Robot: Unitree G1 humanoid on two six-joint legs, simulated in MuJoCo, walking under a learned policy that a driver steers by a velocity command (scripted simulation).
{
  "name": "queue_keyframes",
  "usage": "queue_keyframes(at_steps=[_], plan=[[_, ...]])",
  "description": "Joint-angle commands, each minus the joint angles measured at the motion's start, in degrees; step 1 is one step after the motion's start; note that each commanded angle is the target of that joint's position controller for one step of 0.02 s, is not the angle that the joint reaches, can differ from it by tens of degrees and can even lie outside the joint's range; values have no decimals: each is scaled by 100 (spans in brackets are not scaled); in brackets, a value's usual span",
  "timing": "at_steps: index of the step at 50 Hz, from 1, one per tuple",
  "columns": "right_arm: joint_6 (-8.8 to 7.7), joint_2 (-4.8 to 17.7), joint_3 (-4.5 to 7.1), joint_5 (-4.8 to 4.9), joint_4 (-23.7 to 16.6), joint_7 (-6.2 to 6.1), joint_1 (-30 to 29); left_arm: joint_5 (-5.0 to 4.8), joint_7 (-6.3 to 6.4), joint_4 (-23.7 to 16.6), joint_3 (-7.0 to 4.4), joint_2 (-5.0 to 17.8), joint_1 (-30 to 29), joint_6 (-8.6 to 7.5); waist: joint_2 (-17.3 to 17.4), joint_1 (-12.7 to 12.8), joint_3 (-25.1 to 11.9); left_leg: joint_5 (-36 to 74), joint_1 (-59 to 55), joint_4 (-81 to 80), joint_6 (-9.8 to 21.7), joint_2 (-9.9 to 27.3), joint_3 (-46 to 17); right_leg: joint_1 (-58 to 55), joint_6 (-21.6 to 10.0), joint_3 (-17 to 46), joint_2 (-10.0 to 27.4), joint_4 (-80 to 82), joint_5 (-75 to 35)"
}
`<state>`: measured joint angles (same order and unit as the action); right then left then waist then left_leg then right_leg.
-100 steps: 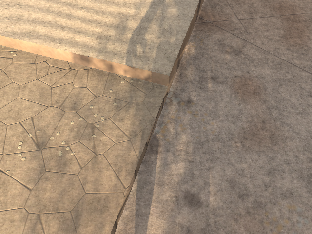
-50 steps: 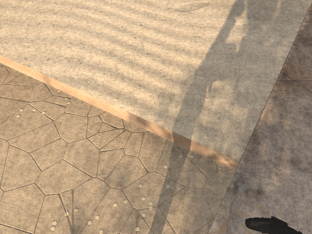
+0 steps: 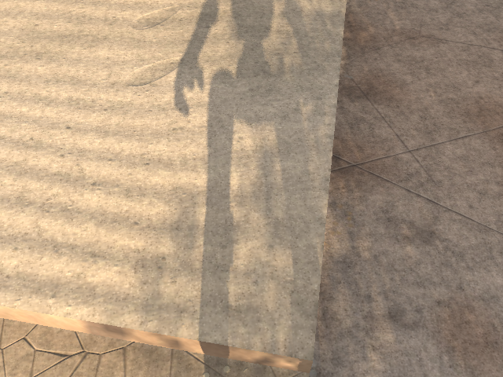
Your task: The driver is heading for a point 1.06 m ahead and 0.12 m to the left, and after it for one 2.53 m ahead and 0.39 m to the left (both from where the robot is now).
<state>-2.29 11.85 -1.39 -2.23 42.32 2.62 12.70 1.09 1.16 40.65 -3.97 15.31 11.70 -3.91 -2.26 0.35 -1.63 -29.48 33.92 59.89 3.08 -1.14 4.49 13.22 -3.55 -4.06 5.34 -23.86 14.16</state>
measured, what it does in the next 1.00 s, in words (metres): walks ahead, turning left: right foot 0.08 m lower, then left foot 0.08 m higher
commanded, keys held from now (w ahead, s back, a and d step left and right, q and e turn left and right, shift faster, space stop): q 0.02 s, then w+q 0.34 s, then w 0.52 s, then w+e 0.12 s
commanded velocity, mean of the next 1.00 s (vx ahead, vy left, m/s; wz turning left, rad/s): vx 0.38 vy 0.00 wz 0.27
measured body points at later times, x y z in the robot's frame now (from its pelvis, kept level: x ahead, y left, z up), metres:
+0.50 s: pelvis +0.11 -0.02 -0.02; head +0.12 -0.02 +0.43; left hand +0.20 +0.25 -0.11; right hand +0.27 -0.25 -0.13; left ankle +0.02 +0.10 -0.61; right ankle +0.12 -0.14 -0.75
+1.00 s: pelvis +0.34 +0.09 +0.03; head +0.36 +0.09 +0.48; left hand +0.31 +0.35 -0.10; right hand +0.56 -0.07 -0.08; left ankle +0.37 +0.19 -0.67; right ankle +0.24 -0.11 -0.55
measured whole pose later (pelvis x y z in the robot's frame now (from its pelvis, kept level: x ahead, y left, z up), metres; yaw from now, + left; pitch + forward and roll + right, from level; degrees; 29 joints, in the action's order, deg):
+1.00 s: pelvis +0.34 +0.09 +0.03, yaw +16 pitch +5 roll +1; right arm -4.8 11.7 -1.4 -2.5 43.9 3.0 8.6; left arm 3.3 -4.7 49.2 -1.9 13.7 21.4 -4.1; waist -0.8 1.5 -4.3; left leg -19.8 33.0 47.6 4.4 0.2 8.8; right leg 26.8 -5.9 8.3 1.4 -81.9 12.6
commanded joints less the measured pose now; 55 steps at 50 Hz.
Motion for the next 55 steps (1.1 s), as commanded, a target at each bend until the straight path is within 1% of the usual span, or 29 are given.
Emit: queue_keyframes(at_steps=[1,2,3,4,5,7,12,19,21,22,23,24,25,26,27,28,34,37,40,43,44,45,46,47,48,49,51,53,55], plan=[[-190,1093,276,120,-668,31,540,70,53,-993,-233,661,-601,-32,1234,-347,-968,2161,-1602,-2184,1808,1192,-3222,1018,207,-233,-523,-897,589],[-319,1361,416,94,-666,28,1158,140,22,-1191,-169,527,-915,21,1568,-792,-1015,1399,-2231,-3269,2246,1711,-4593,1982,596,782,-766,-2285,2300],[-447,1356,444,-19,-562,-4,1382,103,-36,-1109,-34,225,-795,41,1414,-826,-708,377,-2329,-3589,2072,1760,-5047,2731,599,1620,-800,-3493,2054],[-476,1014,377,-72,-469,17,1310,176,-36,-930,-14,205,-658,-13,1145,-785,-309,-686,-2173,-3493,1791,1520,-4912,3237,548,1903,-783,-4304,1460],[-468,661,273,48,-417,65,824,308,2,-794,17,215,-485,-99,813,-501,6,-877,-1856,-3333,1584,1253,-4354,3404,521,1724,-677,-4621,1040],[-430,472,192,153,-393,63,216,477,68,-710,98,198,-166,-196,395,-120,-103,-542,-1033,-3237,1515,973,-3786,2695,649,1318,-459,-4538,892],[-573,685,205,111,-398,2,171,268,-53,-729,187,212,-49,-27,621,-194,-164,-205,-714,-2997,1378,563,-3052,1669,1038,841,-428,-3146,597],[-380,1219,388,125,-287,222,328,49,-275,-923,313,113,-490,-126,667,-386,107,-305,-906,-1765,1551,386,-3521,552,685,522,-631,232,-806],[-337,1148,344,-35,-220,269,300,38,-308,-834,242,324,-15,-259,803,-83,-163,26,-204,-1047,1317,321,-3517,-420,247,455,-468,-287,-1046],[-366,798,237,-26,-233,282,372,108,-276,-589,154,588,837,-378,163,297,-277,-137,957,265,830,-19,-3067,-1400,-458,1249,197,-608,-1186],[-399,72,93,-47,-308,227,695,180,-314,-326,46,1150,1650,-408,-1032,204,-439,-783,2353,2712,-38,-844,-1471,-2412,-1768,2813,1305,-406,-3548],[-439,240,116,-172,-290,152,1007,296,-401,-313,-24,1266,2099,-243,-791,316,-834,-1234,3846,4010,-517,-920,-1321,-3297,-2657,4734,2246,41,-3297],[-380,401,125,-84,-269,61,643,342,-451,-76,-28,1048,1876,-164,-360,346,-81,-506,5016,5141,-600,-430,-1525,-3144,-2359,4932,2416,290,-1451],[-347,249,35,-151,-320,-69,99,245,-465,70,95,603,1804,-169,-213,480,118,276,5484,5680,-417,-265,-1426,-2824,-1834,3994,1852,331,-381],[-310,229,15,-212,-274,-138,-45,290,-478,131,347,-105,1681,-154,-72,388,90,1078,5259,5447,-196,-166,-1430,-2387,-1583,3245,1444,517,-383],[-274,106,-39,-263,-323,-104,-168,305,-459,323,444,-342,1734,-106,-192,275,147,1366,5090,5486,30,17,-1310,-1876,-1589,2943,1305,649,-783],[-126,95,-205,-86,-824,89,-1423,522,-362,900,507,-188,1547,-196,-153,105,311,2215,4075,3490,438,701,-260,-84,-1183,1438,570,1595,-398],[172,-174,-398,-102,-1099,309,-2046,322,-439,793,523,184,1385,-217,-376,134,312,2373,1226,1752,192,621,179,1499,-1175,926,638,2480,-785],[283,13,-364,-67,-1130,353,-2036,175,-515,930,371,647,1795,-243,-502,133,423,1339,1538,344,155,202,503,-944,-1197,946,1053,1985,-3928],[129,343,-181,117,-1149,266,-1270,310,-656,1024,135,1066,1823,-206,-1039,-292,-340,1623,-431,-1091,470,-297,740,-1880,-848,360,971,502,-8351],[34,613,-41,82,-879,166,-178,430,-614,925,140,792,1877,-233,-454,-607,-1322,2891,-2812,-1205,892,-10,16,-762,-398,309,697,-1007,-7472],[-63,781,95,217,-276,123,1421,744,-645,823,407,-26,3112,-294,1357,-665,-3417,3405,-6450,-1997,2310,1714,-2998,1684,23,701,-213,-2778,-3235],[22,1092,242,-98,251,49,2991,280,-738,683,190,393,1905,-105,1407,-1454,-2832,3109,-6012,-3377,2220,2253,-4931,2704,117,1219,-1114,-4959,504],[-188,1400,365,-202,724,-3,3093,8,-751,431,109,154,954,-88,1063,-1262,-1003,1775,-4587,-3578,1620,2224,-4437,3999,-30,1604,-897,-6705,230],[-288,1155,327,-101,651,-27,1954,-29,-633,351,101,108,530,-140,609,-842,-253,1426,-2922,-3633,1473,2173,-3623,3932,-113,1467,-524,-7221,-108],[-323,573,203,-41,595,-33,1037,215,-508,270,188,-195,537,-149,510,-334,-347,1893,-2204,-3679,1450,2047,-2701,3626,-304,1273,-376,-7405,22],[-264,-341,38,33,647,-18,200,234,-509,158,381,-635,500,16,577,298,-445,2577,-1423,-4042,1194,1836,-1802,3574,-692,1077,-167,-8256,335],[-232,-358,63,-108,849,-40,66,77,-554,209,518,-958,440,114,693,390,-149,1617,-1176,-4393,1077,1698,-1232,4339,-939,952,-251,-9057,898],[-247,-325,8,-401,1174,-40,303,-4,-605,37,567,-815,-66,56,531,363,-31,1143,-1040,-4468,836,1585,-770,5040,-1216,927,-300,-9437,433]])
